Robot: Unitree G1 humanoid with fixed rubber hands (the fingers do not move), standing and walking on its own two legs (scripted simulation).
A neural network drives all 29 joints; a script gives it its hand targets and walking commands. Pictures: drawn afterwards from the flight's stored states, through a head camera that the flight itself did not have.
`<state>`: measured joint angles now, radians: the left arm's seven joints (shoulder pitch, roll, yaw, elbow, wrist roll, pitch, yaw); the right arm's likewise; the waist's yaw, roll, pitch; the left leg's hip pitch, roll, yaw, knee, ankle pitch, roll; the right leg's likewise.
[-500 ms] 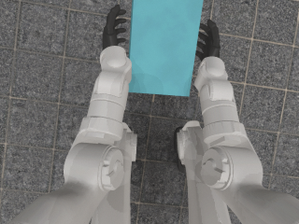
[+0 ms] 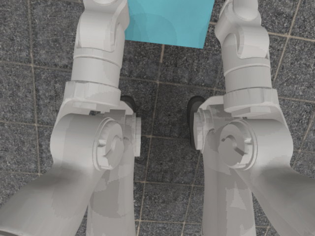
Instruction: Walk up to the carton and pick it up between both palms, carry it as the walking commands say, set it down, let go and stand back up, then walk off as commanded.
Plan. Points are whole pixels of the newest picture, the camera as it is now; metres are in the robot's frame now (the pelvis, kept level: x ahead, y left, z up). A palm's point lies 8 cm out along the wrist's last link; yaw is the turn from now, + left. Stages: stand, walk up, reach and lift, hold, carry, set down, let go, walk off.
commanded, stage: set down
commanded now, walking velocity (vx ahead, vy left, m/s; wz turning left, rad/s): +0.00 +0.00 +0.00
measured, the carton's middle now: out of the picture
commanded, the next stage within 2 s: none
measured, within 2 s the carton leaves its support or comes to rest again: rests again in 1.88 s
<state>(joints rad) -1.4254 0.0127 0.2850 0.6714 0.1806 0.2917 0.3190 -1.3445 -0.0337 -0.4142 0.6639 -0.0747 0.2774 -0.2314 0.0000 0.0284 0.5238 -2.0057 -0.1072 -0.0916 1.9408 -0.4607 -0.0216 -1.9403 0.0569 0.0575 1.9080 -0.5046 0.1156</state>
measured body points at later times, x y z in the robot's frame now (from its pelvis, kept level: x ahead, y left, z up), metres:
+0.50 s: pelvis +0.02 +0.00 -0.03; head +0.41 +0.02 +0.18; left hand +0.59 +0.11 -0.23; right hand +0.57 -0.13 -0.24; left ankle +0.15 +0.11 -0.41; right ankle +0.14 -0.15 -0.41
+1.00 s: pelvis +0.03 -0.01 -0.05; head +0.42 +0.00 +0.16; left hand +0.60 +0.11 -0.25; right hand +0.58 -0.14 -0.26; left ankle +0.15 +0.11 -0.41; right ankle +0.14 -0.15 -0.41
